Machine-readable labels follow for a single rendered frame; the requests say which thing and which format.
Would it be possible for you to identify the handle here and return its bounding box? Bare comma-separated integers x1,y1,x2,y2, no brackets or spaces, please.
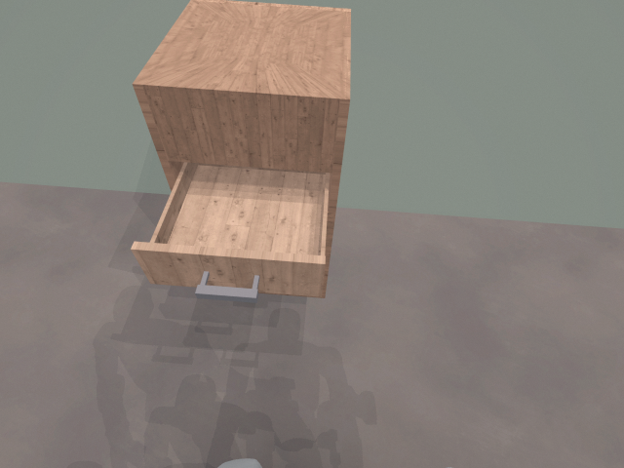
195,271,259,303

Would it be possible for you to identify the drawer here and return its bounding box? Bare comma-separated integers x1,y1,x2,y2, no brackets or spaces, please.
131,162,330,297

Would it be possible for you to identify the cabinet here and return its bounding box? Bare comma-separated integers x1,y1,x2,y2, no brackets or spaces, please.
133,0,351,298

